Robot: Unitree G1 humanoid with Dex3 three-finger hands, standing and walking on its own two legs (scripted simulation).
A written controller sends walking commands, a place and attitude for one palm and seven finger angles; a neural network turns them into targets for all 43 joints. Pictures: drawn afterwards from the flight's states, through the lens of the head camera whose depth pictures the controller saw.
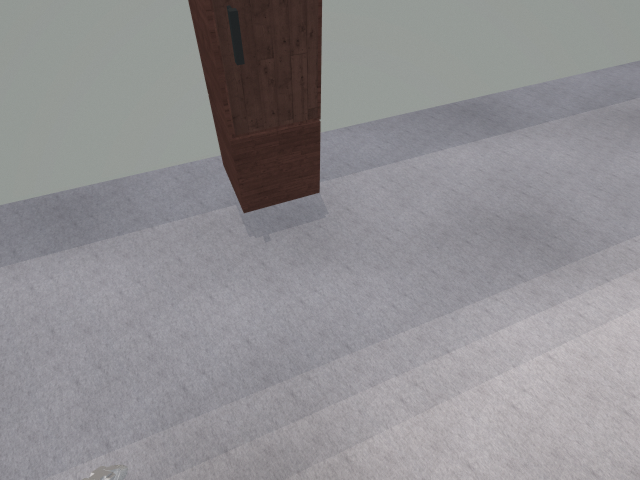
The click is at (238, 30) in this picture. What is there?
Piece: cupboard door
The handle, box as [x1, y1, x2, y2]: [227, 5, 244, 64]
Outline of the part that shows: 229,5 227,6 235,62 237,64 241,64 244,62 237,10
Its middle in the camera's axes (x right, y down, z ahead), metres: -0.27 -0.63 +1.20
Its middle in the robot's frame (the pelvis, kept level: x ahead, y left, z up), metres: +1.31 +0.34 +0.02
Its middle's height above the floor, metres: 0.79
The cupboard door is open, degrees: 0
